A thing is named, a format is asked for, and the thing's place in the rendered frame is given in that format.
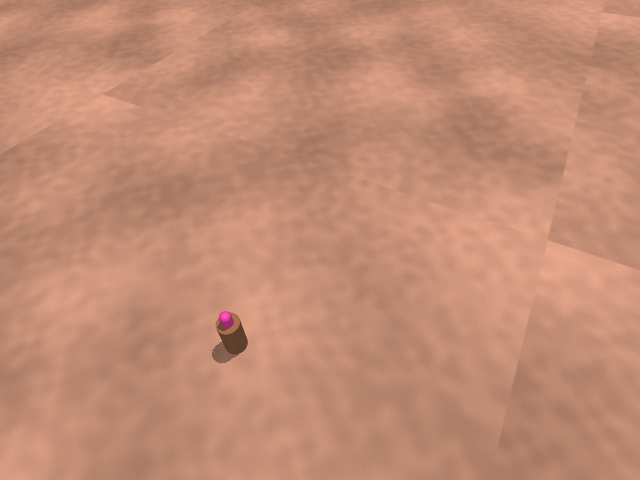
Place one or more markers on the bottle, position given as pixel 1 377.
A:
pixel 231 332

